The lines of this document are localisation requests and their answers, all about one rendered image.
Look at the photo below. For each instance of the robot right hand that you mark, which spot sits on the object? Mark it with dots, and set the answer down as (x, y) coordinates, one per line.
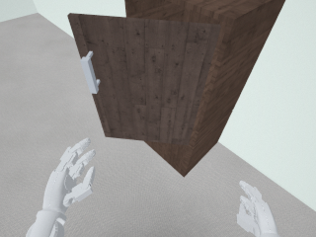
(260, 219)

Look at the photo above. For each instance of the robot left forearm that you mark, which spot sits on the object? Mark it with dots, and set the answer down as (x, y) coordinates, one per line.
(49, 223)

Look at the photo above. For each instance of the cupboard door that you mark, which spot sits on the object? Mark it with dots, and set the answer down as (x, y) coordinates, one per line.
(152, 73)

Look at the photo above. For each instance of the handle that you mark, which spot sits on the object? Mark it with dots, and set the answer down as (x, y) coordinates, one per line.
(89, 73)

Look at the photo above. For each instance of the robot left hand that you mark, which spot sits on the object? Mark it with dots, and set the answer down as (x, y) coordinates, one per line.
(63, 178)

